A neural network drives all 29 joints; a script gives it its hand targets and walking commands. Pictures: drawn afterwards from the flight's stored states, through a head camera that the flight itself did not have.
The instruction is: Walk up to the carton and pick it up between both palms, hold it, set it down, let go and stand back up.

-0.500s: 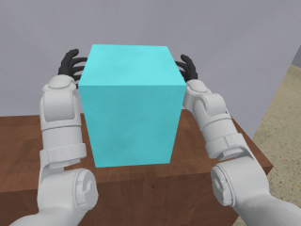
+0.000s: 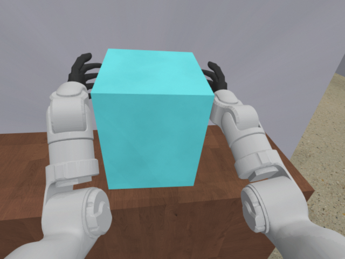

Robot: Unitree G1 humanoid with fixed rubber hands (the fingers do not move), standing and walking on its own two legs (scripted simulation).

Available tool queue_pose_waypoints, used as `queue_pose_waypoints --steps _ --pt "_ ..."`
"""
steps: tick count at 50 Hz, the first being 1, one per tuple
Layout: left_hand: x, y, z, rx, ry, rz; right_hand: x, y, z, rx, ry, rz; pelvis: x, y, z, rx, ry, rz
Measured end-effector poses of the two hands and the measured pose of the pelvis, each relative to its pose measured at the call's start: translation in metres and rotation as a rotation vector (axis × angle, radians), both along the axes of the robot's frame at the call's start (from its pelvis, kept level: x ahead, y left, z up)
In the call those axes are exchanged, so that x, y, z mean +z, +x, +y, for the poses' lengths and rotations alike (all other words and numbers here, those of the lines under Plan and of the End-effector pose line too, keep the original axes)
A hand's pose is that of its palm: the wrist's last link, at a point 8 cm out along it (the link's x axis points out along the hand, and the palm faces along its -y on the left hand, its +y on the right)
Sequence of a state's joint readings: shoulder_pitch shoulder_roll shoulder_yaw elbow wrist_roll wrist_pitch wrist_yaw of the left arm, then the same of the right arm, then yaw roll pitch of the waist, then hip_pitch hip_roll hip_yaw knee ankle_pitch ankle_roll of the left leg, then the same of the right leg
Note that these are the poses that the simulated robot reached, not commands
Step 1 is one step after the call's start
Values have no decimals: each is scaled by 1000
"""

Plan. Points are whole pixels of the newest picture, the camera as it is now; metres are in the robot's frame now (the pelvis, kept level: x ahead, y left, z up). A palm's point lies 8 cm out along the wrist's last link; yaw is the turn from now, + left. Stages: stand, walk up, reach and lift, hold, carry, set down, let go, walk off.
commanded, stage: hold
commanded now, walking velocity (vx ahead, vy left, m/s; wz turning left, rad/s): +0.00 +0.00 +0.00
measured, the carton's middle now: (151, 118) +0.38 +0.01 +0.21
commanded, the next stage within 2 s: set down in 0.78 s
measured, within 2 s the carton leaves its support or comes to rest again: neither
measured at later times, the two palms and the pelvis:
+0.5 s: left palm (80, 89) +0.37 +0.15 +0.29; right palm (218, 95) +0.37 -0.14 +0.27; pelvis +0.00 +0.00 +0.00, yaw +0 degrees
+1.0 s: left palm (77, 82) +0.37 +0.16 +0.31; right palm (217, 90) +0.37 -0.14 +0.28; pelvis +0.00 +0.00 +0.00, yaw +0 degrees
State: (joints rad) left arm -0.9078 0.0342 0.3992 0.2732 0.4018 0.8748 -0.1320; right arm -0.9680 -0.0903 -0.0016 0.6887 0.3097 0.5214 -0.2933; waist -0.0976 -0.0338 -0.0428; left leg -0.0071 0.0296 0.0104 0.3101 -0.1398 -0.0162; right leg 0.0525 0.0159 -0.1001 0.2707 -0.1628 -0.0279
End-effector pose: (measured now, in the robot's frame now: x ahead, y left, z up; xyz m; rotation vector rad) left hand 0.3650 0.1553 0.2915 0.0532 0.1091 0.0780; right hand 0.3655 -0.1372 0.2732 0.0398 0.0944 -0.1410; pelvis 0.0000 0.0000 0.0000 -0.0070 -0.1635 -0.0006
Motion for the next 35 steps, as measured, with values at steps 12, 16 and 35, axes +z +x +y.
queue_pose_waypoints --steps 12,16,35 --pt "-4 -1 1 3 -13 -4 -1 0 1 3 -8 -3 0 2 -1 0 0 -8" --pt "-4 -2 1 3 -13 -11 0 -1 1 3 -6 -10 0 1 -1 1 -1 -8" --pt "-3 2 -1 6 -8 -8 -2 3 -1 6 -6 -4 0 5 -2 2 0 -2"
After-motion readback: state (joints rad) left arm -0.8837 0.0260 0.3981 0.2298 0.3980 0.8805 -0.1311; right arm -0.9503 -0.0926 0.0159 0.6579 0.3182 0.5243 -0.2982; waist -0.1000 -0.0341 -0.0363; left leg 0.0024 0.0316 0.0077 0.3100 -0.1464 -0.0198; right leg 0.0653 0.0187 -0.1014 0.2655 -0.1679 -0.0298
